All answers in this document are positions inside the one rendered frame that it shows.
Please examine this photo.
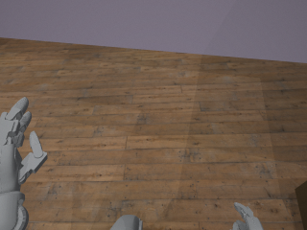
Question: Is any left robot hand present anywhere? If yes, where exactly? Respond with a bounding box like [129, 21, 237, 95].
[0, 97, 48, 194]

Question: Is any counter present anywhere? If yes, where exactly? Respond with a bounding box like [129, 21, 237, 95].
[295, 181, 307, 230]

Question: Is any right robot hand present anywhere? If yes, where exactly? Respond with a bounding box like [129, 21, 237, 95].
[230, 202, 264, 230]

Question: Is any left robot forearm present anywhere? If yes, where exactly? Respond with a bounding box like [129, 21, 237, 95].
[0, 191, 29, 230]

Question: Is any robot left thigh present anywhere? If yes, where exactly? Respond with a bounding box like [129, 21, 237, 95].
[110, 215, 143, 230]

